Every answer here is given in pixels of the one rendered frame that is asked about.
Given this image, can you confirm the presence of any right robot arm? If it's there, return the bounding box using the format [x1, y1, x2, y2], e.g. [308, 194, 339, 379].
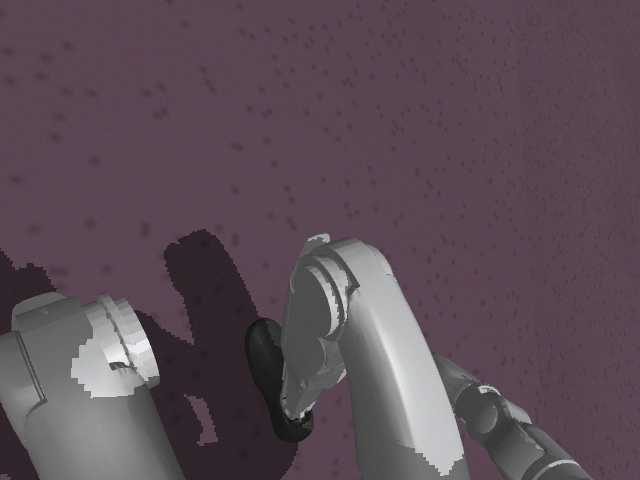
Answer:
[455, 383, 594, 480]

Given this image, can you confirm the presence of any right robot hand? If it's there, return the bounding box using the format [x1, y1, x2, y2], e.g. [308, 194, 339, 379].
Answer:
[431, 352, 481, 416]

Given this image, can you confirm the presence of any right robot foot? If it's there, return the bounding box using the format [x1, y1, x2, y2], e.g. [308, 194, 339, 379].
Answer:
[245, 319, 314, 443]

